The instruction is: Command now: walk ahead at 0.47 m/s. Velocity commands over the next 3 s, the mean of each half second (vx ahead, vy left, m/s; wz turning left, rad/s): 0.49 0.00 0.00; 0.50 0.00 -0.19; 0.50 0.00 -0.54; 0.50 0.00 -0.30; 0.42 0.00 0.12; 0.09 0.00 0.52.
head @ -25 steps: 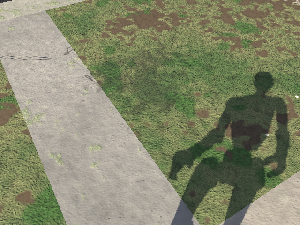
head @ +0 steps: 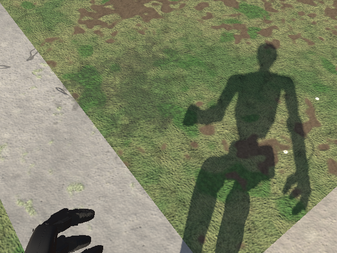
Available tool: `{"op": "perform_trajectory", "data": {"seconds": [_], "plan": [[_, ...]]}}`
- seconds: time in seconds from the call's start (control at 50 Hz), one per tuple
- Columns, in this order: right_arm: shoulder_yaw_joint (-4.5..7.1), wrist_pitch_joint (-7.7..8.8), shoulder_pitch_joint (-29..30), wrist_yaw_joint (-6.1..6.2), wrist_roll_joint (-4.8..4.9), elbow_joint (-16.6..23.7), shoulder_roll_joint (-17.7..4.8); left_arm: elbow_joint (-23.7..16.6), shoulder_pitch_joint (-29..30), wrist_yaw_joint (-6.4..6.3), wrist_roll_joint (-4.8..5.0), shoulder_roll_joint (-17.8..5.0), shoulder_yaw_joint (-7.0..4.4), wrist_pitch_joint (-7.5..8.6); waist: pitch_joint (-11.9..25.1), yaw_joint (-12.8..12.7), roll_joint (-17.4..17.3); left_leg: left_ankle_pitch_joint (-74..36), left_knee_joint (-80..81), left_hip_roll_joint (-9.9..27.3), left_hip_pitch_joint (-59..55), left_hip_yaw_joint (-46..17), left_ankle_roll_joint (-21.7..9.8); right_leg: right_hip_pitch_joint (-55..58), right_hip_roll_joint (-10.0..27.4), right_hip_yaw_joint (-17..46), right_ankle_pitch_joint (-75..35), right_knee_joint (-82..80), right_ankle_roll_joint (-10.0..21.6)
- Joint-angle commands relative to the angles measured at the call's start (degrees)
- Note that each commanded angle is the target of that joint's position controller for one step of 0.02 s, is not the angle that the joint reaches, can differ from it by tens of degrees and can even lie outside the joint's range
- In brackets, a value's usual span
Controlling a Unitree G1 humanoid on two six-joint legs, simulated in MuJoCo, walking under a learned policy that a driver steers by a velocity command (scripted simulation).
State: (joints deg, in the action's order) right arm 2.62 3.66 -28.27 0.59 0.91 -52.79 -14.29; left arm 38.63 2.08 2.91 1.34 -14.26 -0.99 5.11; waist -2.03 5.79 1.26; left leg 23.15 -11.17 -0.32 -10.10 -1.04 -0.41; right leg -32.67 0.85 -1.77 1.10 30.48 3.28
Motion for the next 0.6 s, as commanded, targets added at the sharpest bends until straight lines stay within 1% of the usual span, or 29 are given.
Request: {"op": "perform_trajectory", "data": {"seconds": [0.02,0.04,0.06,0.08,0.1,0.12,0.14,0.16,0.18,0.2,0.22,0.24,0.28,0.3,0.36,0.4,0.46,0.5,0.52,0.54,0.56,0.58,0.6], "plan": [[2.27,-0.29,3.22,0.39,-0.62,3.28,-10.4,0.85,-14.79,-1.09,0.03,-10.7,-4.58,0.09,8.24,-13.0,-7.8,-57.63,-21.14,10.58,10.19,-1.37,-5.21,25.39,-2.96,-2.14,1.43,0.49,4.05],[1.3,-0.41,2.39,0.57,-1.79,4.76,-8.07,2.86,-25.06,-1.86,-0.59,-14.4,-5.5,-0.32,16.35,-15.85,-0.67,-38.7,-39.84,7.33,23.86,-0.07,-3.62,43.54,8.32,11.06,3.65,2.31,7.44],[-1.08,0.75,-6.89,-0.14,-0.87,4.79,1.02,4.07,-26.82,-1.09,-1.41,-17.67,-5.7,-0.1,25.56,-9.88,16.59,7.68,-59.73,-4.0,42.82,-3.25,-0.48,58.33,21.82,42.26,20.85,-8.25,17.03],[0.38,1.97,-2.32,-0.6,0.76,4.11,-5.96,3.96,-24.88,-1.06,-0.78,-11.72,-4.47,-0.04,20.83,-12.05,10.72,8.39,-66.1,-1.34,49.33,-8.45,-1.29,53.77,20.21,47.5,30.76,-15.55,15.19],[1.38,2.55,5.08,-0.78,2.04,6.38,-9.25,3.57,-19.96,-1.26,-0.57,-9.66,-3.81,0.08,10.33,-11.26,6.78,3.06,-66.19,1.72,52.86,-6.1,-2.04,44.49,18.56,37.7,28.42,-16.37,12.38],[1.24,2.84,8.48,-0.39,1.6,7.21,-8.95,3.07,-15.95,-1.19,-0.91,-8.95,-3.52,0.25,6.14,-9.29,0.93,-2.53,-63.42,4.73,50.26,-4.77,-2.28,35.37,16.48,30.5,20.73,-17.41,11.1],[1.51,2.67,9.67,-0.08,0.56,7.31,-8.45,2.9,-13.48,-0.93,-1.62,-7.77,-3.24,0.52,3.7,-7.34,-0.07,-5.67,-60.28,6.59,47.51,-4.32,-2.12,28.47,14.01,24.81,13.68,-18.46,10.4],[1.6,2.06,8.11,-0.04,0.19,6.94,-7.62,3.0,-12.32,-0.83,-2.31,-6.69,-2.94,0.85,3.81,-5.25,1.75,-7.84,-58.49,8.16,43.78,-4.97,-2.14,24.52,12.16,21.03,10.45,-19.99,9.98],[1.46,1.41,6.94,0.06,0.12,6.53,-6.43,3.37,-12.02,-0.72,-2.13,-6.28,-2.92,1.18,3.91,-4.36,2.69,-8.59,-56.9,8.62,41.96,-4.77,-1.86,22.38,11.33,18.94,9.17,-21.53,10.32],[1.32,0.82,6.62,0.18,0.0,6.42,-5.59,3.96,-12.45,-0.66,-1.77,-6.33,-2.94,1.58,3.49,-3.93,2.74,-8.89,-55.5,8.89,41.62,-4.24,-1.44,20.75,10.97,17.04,7.73,-22.64,10.9],[1.31,0.36,7.59,0.3,-0.21,6.79,-5.41,4.62,-13.0,-0.69,-1.55,-6.73,-3.0,1.86,2.39,-3.74,2.48,-9.78,-53.61,9.29,42.53,-3.94,-0.94,19.37,10.86,15.41,6.85,-23.68,11.22],[1.3,0.13,9.72,0.42,-0.52,7.65,-5.48,5.19,-13.73,-0.88,-1.53,-7.55,-3.18,1.98,1.16,-3.99,2.09,-11.86,-51.18,9.6,44.47,-3.72,-0.31,18.83,10.84,14.27,6.22,-24.65,11.5],[1.24,0.22,14.69,0.46,-1.0,9.33,-5.6,6.24,-15.93,-1.51,-1.49,-8.81,-3.47,1.76,-0.47,-5.26,1.12,-17.94,-44.77,9.96,48.71,-3.57,0.83,20.26,10.7,12.68,4.33,-25.54,11.55],[1.15,0.44,16.57,0.31,-1.06,9.82,-5.47,6.62,-16.83,-1.79,-1.34,-9.14,-3.5,1.53,-0.7,-5.85,0.78,-21.34,-41.01,9.76,49.43,-3.31,1.08,21.22,10.19,11.4,3.14,-25.52,10.96],[0.52,1.3,22.6,-0.35,-0.86,11.27,-4.25,7.8,-19.81,-2.38,-0.8,-10.19,-3.56,0.94,-1.31,-8.27,0.52,-29.58,-29.56,7.88,47.49,-1.38,1.15,22.83,8.58,7.51,0.64,-25.11,8.94],[0.15,1.65,26.54,-0.92,-0.46,12.45,-3.84,9.06,-22.52,-2.53,-0.45,-10.81,-3.6,0.55,-1.88,-9.94,0.47,-31.39,-24.88,6.77,46.66,-0.41,1.16,25.17,9.08,6.91,0.96,-24.57,8.61],[-0.12,2.09,31.48,-2.07,0.0,14.6,-4.09,10.78,-25.75,-2.59,-0.36,-10.85,-3.56,-0.51,-2.87,-11.52,0.67,-28.68,-20.41,5.61,48.56,-0.1,0.37,31.67,11.31,7.4,-0.89,-21.77,8.67],[-0.06,2.42,32.87,-2.83,0.12,15.79,-4.78,11.5,-26.46,-2.82,-0.3,-11.38,-3.76,-1.28,-2.66,-11.06,1.43,-24.25,-18.2,4.84,48.69,-0.18,-0.92,35.93,13.21,8.25,-4.47,-19.06,8.09],[0.1,2.55,32.2,-3.09,0.14,15.88,-5.4,11.66,-26.23,-2.96,-0.25,-11.73,-3.89,-1.59,-2.0,-10.23,2.1,-21.91,-17.26,4.3,47.14,0.06,-1.68,37.45,13.83,8.48,-7.41,-17.51,7.57],[0.43,2.64,30.28,-3.2,0.12,15.52,-6.31,11.62,-25.57,-3.09,-0.25,-12.25,-4.04,-1.85,-0.66,-8.86,3.0,-19.61,-16.63,3.24,43.61,0.86,-2.54,38.3,13.89,8.3,-13.24,-15.12,6.96],[1.18,2.74,25.7,-3.09,0.03,14.37,-7.76,11.39,-24.3,-3.18,-0.26,-12.74,-4.11,-2.13,2.3,-5.92,3.71,-18.77,-15.35,1.4,36.39,2.5,-3.83,38.06,12.74,7.03,-23.05,-9.75,6.06],[2.61,2.75,16.72,-2.65,-0.12,11.63,-10.54,11.03,-23.71,-3.27,-0.55,-11.72,-3.63,-2.36,8.25,-1.62,2.91,-20.46,-14.78,0.8,23.19,3.05,-5.86,34.63,9.71,4.61,-27.8,0.63,4.45],[3.86,2.53,5.44,-1.97,-0.9,9.42,-14.91,9.2,-23.58,-3.43,-1.79,-9.28,-2.44,-2.09,17.64,2.34,-2.54,-23.26,-17.76,11.05,4.38,-8.09,-9.93,22.44,6.42,2.19,-14.03,18.24,2.43]]}}
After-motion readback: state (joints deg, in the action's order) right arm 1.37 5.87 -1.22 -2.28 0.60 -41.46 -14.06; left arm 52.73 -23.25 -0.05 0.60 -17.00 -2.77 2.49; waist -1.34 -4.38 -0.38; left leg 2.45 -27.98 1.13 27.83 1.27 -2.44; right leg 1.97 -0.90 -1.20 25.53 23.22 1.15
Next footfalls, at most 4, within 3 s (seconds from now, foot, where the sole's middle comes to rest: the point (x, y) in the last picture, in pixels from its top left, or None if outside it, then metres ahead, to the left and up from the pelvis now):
0.04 right None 0.20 -0.11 -0.76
0.58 left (128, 242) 0.50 0.12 -0.76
1.14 right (188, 174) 0.78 -0.15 -0.76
1.62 left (163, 117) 1.11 -0.07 -0.76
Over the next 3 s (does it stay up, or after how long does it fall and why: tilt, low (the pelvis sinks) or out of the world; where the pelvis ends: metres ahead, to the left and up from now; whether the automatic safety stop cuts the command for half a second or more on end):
stays up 1.35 -0.43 0.01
